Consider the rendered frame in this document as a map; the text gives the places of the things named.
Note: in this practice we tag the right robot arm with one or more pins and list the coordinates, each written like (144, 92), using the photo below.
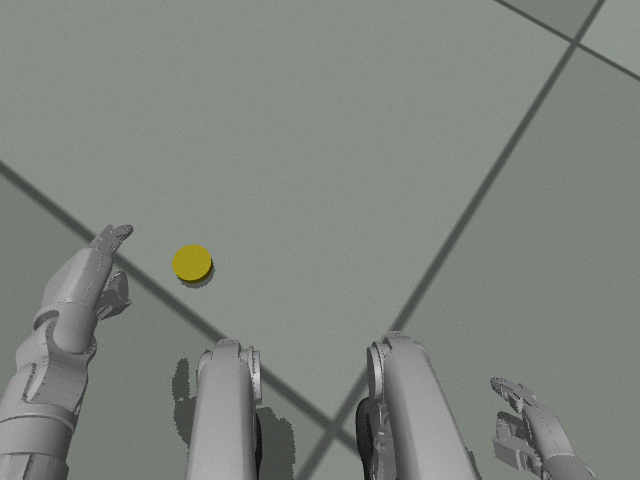
(566, 467)

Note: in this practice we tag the tin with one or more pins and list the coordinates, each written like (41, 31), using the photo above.
(192, 264)

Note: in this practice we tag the right robot hand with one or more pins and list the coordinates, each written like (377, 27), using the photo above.
(526, 444)

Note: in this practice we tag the right robot foot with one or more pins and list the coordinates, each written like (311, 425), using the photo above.
(364, 437)

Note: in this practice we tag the left robot arm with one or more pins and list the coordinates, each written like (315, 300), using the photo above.
(40, 407)

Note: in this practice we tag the left robot hand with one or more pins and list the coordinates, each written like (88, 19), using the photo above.
(83, 277)

